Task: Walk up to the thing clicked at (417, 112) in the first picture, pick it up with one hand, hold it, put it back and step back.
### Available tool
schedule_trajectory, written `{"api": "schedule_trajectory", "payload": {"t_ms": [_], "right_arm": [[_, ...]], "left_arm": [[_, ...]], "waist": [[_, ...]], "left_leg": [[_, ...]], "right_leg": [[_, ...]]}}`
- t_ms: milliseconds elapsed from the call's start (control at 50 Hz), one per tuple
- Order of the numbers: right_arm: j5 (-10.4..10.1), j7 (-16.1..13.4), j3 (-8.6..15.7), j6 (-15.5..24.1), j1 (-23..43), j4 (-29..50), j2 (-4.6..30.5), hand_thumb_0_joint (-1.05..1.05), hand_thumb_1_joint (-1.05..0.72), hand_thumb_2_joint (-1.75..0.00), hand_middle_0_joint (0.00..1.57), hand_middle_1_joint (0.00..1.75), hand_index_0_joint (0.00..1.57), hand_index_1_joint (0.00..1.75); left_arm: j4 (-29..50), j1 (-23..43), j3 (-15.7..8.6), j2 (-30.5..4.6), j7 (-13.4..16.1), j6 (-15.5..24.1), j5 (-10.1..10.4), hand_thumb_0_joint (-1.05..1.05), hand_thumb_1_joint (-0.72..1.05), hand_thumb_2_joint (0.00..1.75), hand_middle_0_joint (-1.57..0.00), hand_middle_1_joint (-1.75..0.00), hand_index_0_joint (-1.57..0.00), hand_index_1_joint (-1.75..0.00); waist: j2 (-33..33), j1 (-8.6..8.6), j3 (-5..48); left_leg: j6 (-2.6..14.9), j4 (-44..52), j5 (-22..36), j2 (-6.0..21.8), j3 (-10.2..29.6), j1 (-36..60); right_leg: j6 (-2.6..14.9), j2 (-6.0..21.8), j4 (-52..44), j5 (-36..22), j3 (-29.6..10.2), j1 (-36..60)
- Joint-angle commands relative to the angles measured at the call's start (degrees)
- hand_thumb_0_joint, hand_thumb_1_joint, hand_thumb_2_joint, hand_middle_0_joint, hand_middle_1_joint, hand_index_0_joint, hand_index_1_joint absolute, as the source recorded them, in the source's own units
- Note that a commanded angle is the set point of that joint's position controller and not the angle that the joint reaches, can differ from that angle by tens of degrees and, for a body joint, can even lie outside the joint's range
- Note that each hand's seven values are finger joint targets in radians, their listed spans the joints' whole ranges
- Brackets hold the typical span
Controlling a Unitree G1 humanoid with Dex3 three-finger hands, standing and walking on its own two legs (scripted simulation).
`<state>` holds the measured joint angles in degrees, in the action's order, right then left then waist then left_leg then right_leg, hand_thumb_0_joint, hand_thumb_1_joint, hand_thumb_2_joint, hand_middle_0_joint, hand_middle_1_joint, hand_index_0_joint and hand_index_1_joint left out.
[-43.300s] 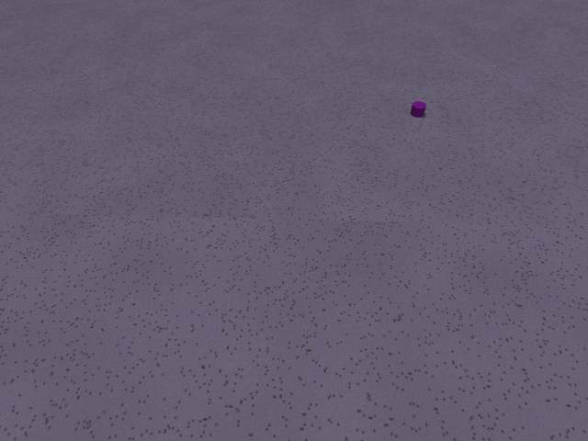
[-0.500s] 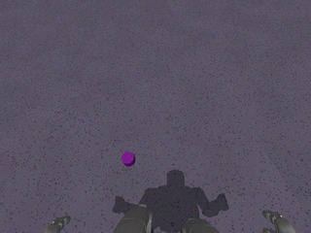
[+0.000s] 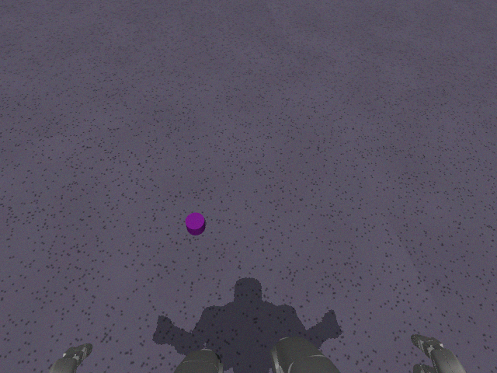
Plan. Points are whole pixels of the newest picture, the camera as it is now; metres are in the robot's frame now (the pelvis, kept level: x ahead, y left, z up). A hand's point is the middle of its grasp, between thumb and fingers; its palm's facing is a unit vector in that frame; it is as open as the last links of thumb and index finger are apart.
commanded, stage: step back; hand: left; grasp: from above
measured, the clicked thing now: (195, 224) +0.69 +0.22 -0.74
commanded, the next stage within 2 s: stand in 1.90 s
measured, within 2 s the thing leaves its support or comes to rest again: neither
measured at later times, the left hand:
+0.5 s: hand out of the picture -0.06 +0.23 -0.13, palm faces +0.03 -0.89 -0.45, open 7.4 cm
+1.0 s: hand out of the picture -0.30 +0.20 -0.16, palm faces -0.01 -0.92 -0.40, open 7.4 cm
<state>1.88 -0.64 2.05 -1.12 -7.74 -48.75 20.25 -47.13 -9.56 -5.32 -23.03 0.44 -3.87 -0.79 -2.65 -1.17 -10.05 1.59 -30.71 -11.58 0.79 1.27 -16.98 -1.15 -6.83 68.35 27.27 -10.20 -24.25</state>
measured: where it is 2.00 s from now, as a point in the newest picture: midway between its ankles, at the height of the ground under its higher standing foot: outside the picture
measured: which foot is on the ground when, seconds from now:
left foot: down 0.00-0.22, up 0.24-0.54, down 0.56-0.96, up 0.98-1.00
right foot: up 0.00-0.16, down 0.18-0.58, up 0.60-0.90, down 0.92-1.00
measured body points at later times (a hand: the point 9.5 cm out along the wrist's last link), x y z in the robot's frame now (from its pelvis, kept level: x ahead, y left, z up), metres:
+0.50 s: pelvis -0.18 -0.04 -0.01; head -0.11 -0.06 +0.43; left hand -0.06 +0.28 -0.10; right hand -0.11 -0.36 -0.15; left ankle -0.22 +0.08 -0.70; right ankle -0.11 -0.15 -0.74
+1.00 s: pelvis -0.35 -0.07 -0.02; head -0.32 -0.08 +0.43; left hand -0.30 +0.24 -0.13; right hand -0.22 -0.38 -0.13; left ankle -0.26 +0.06 -0.72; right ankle -0.37 -0.19 -0.74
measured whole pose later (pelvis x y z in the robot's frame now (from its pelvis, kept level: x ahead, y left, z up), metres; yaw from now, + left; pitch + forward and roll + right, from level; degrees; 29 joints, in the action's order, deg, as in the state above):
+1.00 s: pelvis -0.35 -0.07 -0.02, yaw -1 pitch -4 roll -2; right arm 2.0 -0.1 3.2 -3.3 -6.4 -48.9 22.9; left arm -53.7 -13.5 -3.3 -20.1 0.0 -0.1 -2.5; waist 3.5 -1.9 -7.4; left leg 0.6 -45.2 -22.5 1.7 3.6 -25.5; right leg 1.3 -3.1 36.7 22.2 -1.7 -11.2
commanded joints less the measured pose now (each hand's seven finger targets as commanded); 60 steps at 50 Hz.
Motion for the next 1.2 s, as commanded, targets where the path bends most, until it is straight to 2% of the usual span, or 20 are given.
{"api": "schedule_trajectory", "payload": {"t_ms": [0,140,180,200,220,280,460,540,580,600,680,760,820,880,920,940,960,1020,1100,1180], "right_arm": [[-0.5,-1.1,5.0,1.2,-2.5,4.8,15.0,0.0,-0.9,-0.9,0.2,0.3,0.2,0.3],[-0.5,-0.3,5.4,-1.0,3.1,7.1,17.1,0.0,-0.9,-0.9,0.2,0.3,0.2,0.3],[-1.5,-0.3,4.1,-1.0,2.2,8.1,12.0,0.0,-0.9,-0.9,0.2,0.3,0.2,0.3],[-1.2,-1.4,4.5,-1.0,4.3,8.4,12.4,0.0,-0.9,-0.9,0.2,0.3,0.2,0.3],[-1.1,-1.7,5.5,-1.1,3.5,7.2,14.9,0.0,-0.9,-0.9,0.2,0.3,0.2,0.3],[-2.0,-1.0,4.3,-0.9,-3.8,2.8,13.1,0.0,-0.9,-0.9,0.2,0.3,0.2,0.3],[-0.9,-1.7,3.0,0.7,-4.6,4.1,10.8,0.0,-0.9,-0.9,0.2,0.3,0.2,0.3],[-0.6,-1.2,4.6,0.3,-11.8,0.6,13.0,0.0,-0.9,-0.9,0.2,0.3,0.2,0.3],[0.9,-0.5,5.9,0.0,-5.9,3.0,20.8,0.0,-0.9,-0.9,0.2,0.3,0.2,0.3],[1.1,-0.5,6.5,0.1,-4.4,4.1,23.5,0.0,-0.9,-0.9,0.2,0.3,0.2,0.3],[0.9,-1.5,3.9,0.7,2.6,5.4,14.7,0.0,-0.9,-0.9,0.2,0.3,0.2,0.3],[0.2,-1.0,4.2,0.5,-3.0,4.0,13.3,0.0,-0.9,-0.9,0.2,0.3,0.2,0.3],[0.4,-0.3,4.8,0.3,-3.9,3.7,14.5,0.0,-0.9,-0.9,0.2,0.3,0.2,0.3],[0.2,0.4,4.7,-1.2,-0.4,4.0,15.7,0.0,-0.9,-0.9,0.2,0.3,0.2,0.3],[-0.4,0.6,2.9,-1.0,-0.7,5.0,9.9,0.0,-0.9,-0.9,0.2,0.3,0.2,0.3],[0.0,0.1,3.5,-1.1,3.0,5.5,11.4,0.0,-0.9,-0.9,0.2,0.3,0.2,0.3],[0.1,0.0,4.9,-1.1,3.0,4.2,14.3,0.0,-0.9,-0.9,0.2,0.3,0.2,0.3],[-1.3,0.8,4.0,-0.2,-0.3,0.6,12.6,0.0,-0.9,-0.9,0.2,0.3,0.2,0.3],[-0.4,1.4,3.5,1.3,0.8,0.6,12.3,0.0,-0.9,-0.9,0.2,0.3,0.2,0.3],[-0.2,1.4,4.2,3.4,-4.1,-2.1,11.7,0.0,-0.9,-0.9,0.2,0.3,0.2,0.3]], "left_arm": [[4.8,-1.3,-2.4,-8.8,0.6,1.6,-0.4,0.0,0.9,0.9,-0.2,-0.3,-0.2,-0.3],[-1.6,-12.7,-3.0,-8.9,-0.3,2.2,-0.8,0.0,0.9,0.9,-0.2,-0.3,-0.2,-0.3],[0.7,-10.0,-4.8,-15.5,-0.5,2.7,-2.3,0.0,0.9,0.9,-0.2,-0.3,-0.2,-0.3],[3.6,-3.7,-5.7,-21.0,-0.3,2.4,-2.3,0.0,0.9,0.9,-0.2,-0.3,-0.2,-0.3],[5.0,1.1,-5.4,-20.3,0.0,2.5,-1.9,0.0,0.9,0.9,-0.2,-0.3,-0.2,-0.3],[6.3,8.2,-3.5,-12.1,0.5,2.8,-1.7,0.0,0.9,0.9,-0.2,-0.3,-0.2,-0.3],[6.6,-2.6,-3.1,-11.0,1.8,1.8,-1.6,0.0,0.9,0.9,-0.2,-0.3,-0.2,-0.3],[8.3,2.5,-1.8,-11.3,1.2,0.7,-0.4,0.0,0.9,0.9,-0.2,-0.3,-0.2,-0.3],[9.1,4.5,-1.5,-9.2,1.5,0.8,0.2,0.0,0.9,0.9,-0.2,-0.3,-0.2,-0.3],[9.1,6.9,-2.5,-10.5,2.2,0.7,-0.6,0.0,0.9,0.9,-0.2,-0.3,-0.2,-0.3],[4.8,1.0,-2.4,-9.8,1.3,0.5,0.6,0.0,0.9,0.9,-0.2,-0.3,-0.2,-0.3],[4.3,0.1,-1.5,-8.0,1.2,2.2,-0.5,0.0,0.9,0.9,-0.2,-0.3,-0.2,-0.3],[3.0,-0.2,-0.8,-8.3,0.9,4.0,-0.4,0.0,0.9,0.9,-0.2,-0.3,-0.2,-0.3],[-2.5,-7.5,-1.2,-8.3,1.0,5.6,-0.9,0.0,0.9,0.9,-0.2,-0.3,-0.2,-0.3],[-2.9,-7.9,-3.1,-14.5,1.1,6.3,-2.2,0.0,0.9,0.9,-0.2,-0.3,-0.2,-0.3],[-0.9,-2.4,-4.0,-19.2,1.2,5.9,-2.2,0.0,0.9,0.9,-0.2,-0.3,-0.2,-0.3],[0.5,3.6,-4.1,-20.8,1.4,6.0,-2.3,0.0,0.9,0.9,-0.2,-0.3,-0.2,-0.3],[-0.3,5.6,-2.2,-12.5,1.2,6.6,-1.7,0.0,0.9,0.9,-0.2,-0.3,-0.2,-0.3],[-2.1,-0.9,-2.8,-14.2,0.1,6.5,-2.4,0.0,0.9,0.9,-0.2,-0.3,-0.2,-0.3],[-2.0,-0.8,-2.5,-14.1,-0.7,5.2,-1.7,0.0,0.9,0.9,-0.2,-0.3,-0.2,-0.3]], "waist": [[11.9,3.13,12.7],[13.9,-1.18,16.4],[-6.0,-1.31,11.8],[-13.8,-3.05,8.2],[-13.7,-1.53,3.7],[-5.6,4.01,3.6],[-10.3,-2.76,13.7],[-3.3,1.88,15.9],[15.3,1.53,12.6],[16.7,4.36,11.6],[8.2,-1.46,9.0],[11.2,1.67,12.0],[13.4,3.97,15.6],[12.5,0.42,15.7],[-3.8,-0.32,12.5],[-5.8,-2.18,9.1],[-7.6,-1.1,4.1],[-2.6,1.77,1.9],[-8.4,-2.29,2.9],[-7.7,-0.55,6.8]], "left_leg": [[13.19,5.5,19.7,13.5,10.9,16.1],[6.71,2.1,3.3,11.1,9.3,1.6],[-0.57,-13.5,-14.9,-3.6,4.8,-15.6],[-2.62,-28.1,-23.1,-6.5,5.0,-11.8],[-2.61,-35.8,-21.7,-3.8,8.5,-7.7],[-2.25,-39.4,-12.1,-9.0,8.8,-9.1],[-3.0,-12.7,-19.2,-3.1,1.2,-8.9],[0.81,6.4,1.9,-0.6,2.3,6.3],[11.89,11.0,14.3,18.8,25.5,5.7],[17.52,12.4,15.3,23.5,30.4,-3.3],[10.76,6.6,23.0,12.6,11.3,-1.1],[11.16,2.6,22.3,11.1,9.9,14.8],[11.38,3.3,6.7,11.7,10.2,17.8],[7.66,-2.5,0.9,9.5,6.6,7.0],[1.17,-14.2,-14.9,0.7,3.1,-14.4],[-1.43,-19.9,-20.1,-0.4,6.2,-10.6],[-1.95,-26.5,-17.9,1.7,9.5,-3.8],[-1.91,-24.7,-10.3,-3.3,7.6,-7.5],[-2.81,-12.4,-15.2,-2.3,3.3,-8.6],[-1.67,7.5,-10.7,-3.3,-2.6,2.1]], "right_leg": [[-1.77,2.1,-9.9,1.9,2.1,-3.7],[2.54,5.4,-43.4,-10.6,9.5,17.8],[8.64,19.9,-49.4,-6.0,-15.4,17.7],[17.58,30.1,-53.7,-5.0,-22.8,1.7],[18.58,31.9,-56.9,-1.1,-25.0,-9.3],[9.87,17.4,-47.9,-19.2,-0.8,-1.1],[13.13,22.1,-37.2,-44.1,-2.4,25.1],[7.02,17.8,-31.7,-29.2,0.9,12.9],[1.97,3.8,-13.0,6.4,10.5,-3.5],[1.41,3.4,-2.1,12.4,4.0,0.0],[2.1,0.6,7.8,1.8,-0.2,-2.3],[-0.22,3.2,-9.3,2.7,3.6,-5.0],[-0.43,5.8,-28.0,3.0,8.1,0.6],[1.99,4.4,-50.4,-9.1,11.0,15.5],[6.85,17.1,-50.4,-1.9,-14.3,22.3],[14.7,28.3,-54.0,10.6,-22.5,5.4],[17.07,31.1,-56.1,16.5,-26.2,-7.3],[10.42,18.0,-50.6,-0.2,-5.4,2.1],[10.0,18.0,-51.8,11.9,-6.6,9.5],[9.89,17.9,-44.1,-0.9,-1.7,12.9]]}}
